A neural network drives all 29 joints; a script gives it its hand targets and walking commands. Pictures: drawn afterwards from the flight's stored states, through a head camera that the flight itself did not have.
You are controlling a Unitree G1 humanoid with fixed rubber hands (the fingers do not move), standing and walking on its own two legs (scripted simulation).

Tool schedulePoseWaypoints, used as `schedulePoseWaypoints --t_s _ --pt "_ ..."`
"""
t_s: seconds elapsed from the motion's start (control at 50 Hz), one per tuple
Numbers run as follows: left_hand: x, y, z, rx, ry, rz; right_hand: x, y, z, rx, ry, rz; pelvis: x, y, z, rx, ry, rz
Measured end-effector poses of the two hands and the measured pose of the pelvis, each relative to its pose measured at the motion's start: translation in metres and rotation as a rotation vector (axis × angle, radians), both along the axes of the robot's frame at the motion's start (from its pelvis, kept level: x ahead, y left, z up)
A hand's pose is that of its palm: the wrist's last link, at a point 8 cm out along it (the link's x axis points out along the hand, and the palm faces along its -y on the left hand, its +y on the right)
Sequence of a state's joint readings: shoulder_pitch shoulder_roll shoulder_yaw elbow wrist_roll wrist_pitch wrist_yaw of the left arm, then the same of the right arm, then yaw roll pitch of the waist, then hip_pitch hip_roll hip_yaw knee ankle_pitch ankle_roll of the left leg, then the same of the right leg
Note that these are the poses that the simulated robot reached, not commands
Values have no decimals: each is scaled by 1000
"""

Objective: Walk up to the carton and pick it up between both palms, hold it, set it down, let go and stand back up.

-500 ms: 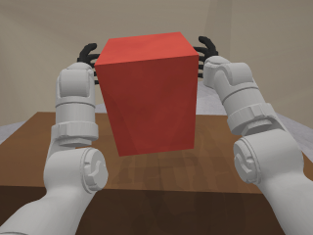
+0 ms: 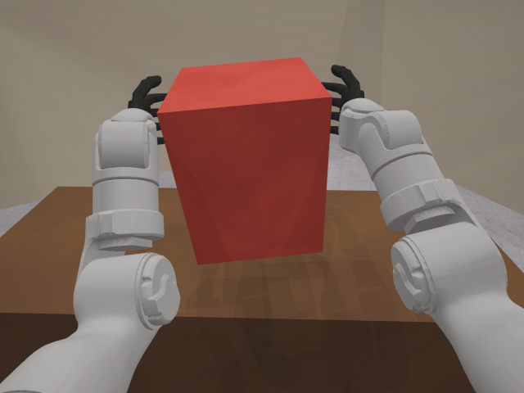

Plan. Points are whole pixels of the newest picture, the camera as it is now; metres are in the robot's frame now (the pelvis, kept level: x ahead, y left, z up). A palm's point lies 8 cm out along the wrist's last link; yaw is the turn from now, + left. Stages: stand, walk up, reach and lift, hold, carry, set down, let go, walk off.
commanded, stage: hold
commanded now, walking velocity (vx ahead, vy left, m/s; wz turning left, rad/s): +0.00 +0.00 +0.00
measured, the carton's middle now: (250, 158) +0.41 +0.00 +0.25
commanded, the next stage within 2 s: none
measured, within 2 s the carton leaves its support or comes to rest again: neither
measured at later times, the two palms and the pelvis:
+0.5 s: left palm (141, 124) +0.36 +0.15 +0.33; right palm (352, 112) +0.36 -0.14 +0.34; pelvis +0.00 +0.00 +0.00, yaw +0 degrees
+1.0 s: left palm (140, 121) +0.36 +0.15 +0.33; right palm (353, 110) +0.36 -0.14 +0.34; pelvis +0.00 +0.00 +0.00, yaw +0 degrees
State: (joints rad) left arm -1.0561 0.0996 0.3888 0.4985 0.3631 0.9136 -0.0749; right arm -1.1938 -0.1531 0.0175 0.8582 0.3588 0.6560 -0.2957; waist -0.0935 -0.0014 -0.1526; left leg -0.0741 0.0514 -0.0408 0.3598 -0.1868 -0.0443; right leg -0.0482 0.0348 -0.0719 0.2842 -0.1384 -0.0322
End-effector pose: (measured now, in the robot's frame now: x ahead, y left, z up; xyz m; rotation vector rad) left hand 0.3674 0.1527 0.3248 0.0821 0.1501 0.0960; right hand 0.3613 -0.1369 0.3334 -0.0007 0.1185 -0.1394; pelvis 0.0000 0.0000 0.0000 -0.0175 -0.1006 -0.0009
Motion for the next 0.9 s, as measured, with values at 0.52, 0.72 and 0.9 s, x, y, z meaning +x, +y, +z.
schedulePoseWaypoints --t_s 0.52,0.72,0.9 --pt "-3 -2 4 -1 -8 1 -3 -2 6 -9 -5 0 -1 -3 0 -1 0 0" --pt "-4 -2 5 5 -10 2 -3 -2 5 -4 -5 2 -4 -3 0 0 5 -1" --pt "-5 0 7 2 -10 3 -5 0 5 0 -5 1 -3 -2 0 -1 3 3"
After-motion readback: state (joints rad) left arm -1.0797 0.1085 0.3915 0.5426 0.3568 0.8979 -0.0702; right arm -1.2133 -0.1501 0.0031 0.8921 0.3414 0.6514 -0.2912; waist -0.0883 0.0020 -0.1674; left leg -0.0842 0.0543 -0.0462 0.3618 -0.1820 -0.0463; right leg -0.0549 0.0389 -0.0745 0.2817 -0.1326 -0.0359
